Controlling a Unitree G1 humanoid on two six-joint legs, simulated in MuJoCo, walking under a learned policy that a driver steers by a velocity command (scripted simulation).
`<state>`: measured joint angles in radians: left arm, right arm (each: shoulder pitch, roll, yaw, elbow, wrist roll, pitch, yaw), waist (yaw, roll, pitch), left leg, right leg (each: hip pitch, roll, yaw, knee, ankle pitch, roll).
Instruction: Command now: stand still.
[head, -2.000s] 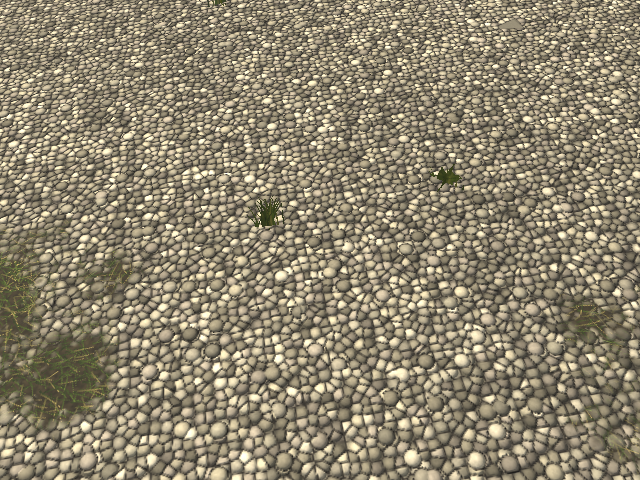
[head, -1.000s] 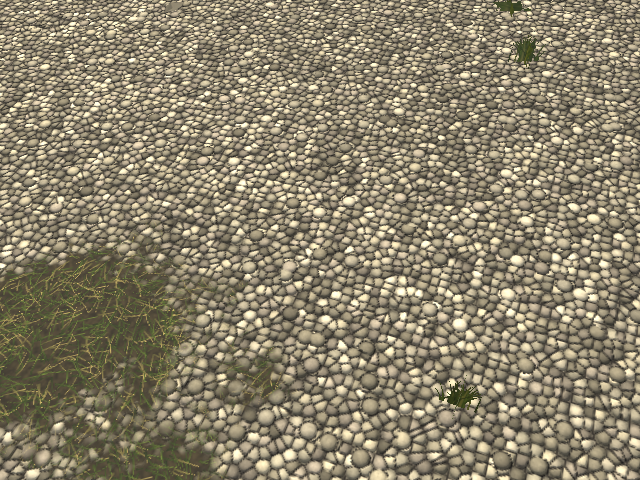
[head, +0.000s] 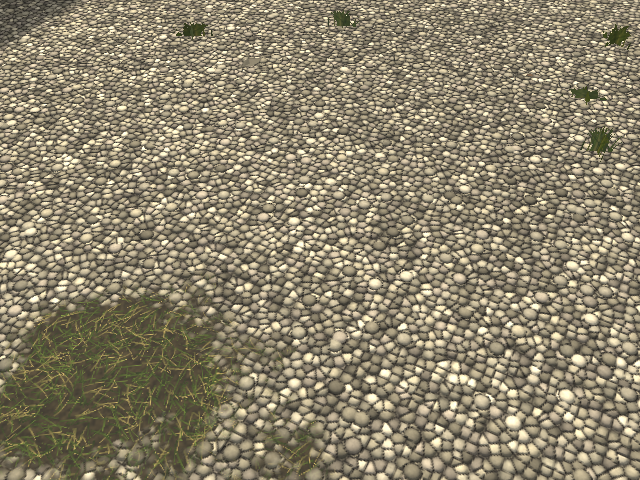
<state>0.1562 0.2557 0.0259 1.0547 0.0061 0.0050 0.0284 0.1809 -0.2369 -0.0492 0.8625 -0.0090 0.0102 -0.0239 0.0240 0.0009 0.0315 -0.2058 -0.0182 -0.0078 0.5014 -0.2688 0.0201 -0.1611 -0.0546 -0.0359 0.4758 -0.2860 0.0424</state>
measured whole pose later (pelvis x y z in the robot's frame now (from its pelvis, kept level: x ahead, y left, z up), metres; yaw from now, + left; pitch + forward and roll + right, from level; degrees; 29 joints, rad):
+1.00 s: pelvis +0.00 -0.01 +0.00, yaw +0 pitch -1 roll +0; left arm 0.30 0.18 0.02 1.12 0.00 0.00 0.05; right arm 0.21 -0.20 -0.02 1.11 0.00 0.01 -0.04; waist 0.00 0.00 0.03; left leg -0.22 -0.01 0.00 0.48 -0.25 0.01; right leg -0.18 -0.04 -0.03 0.47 -0.28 0.03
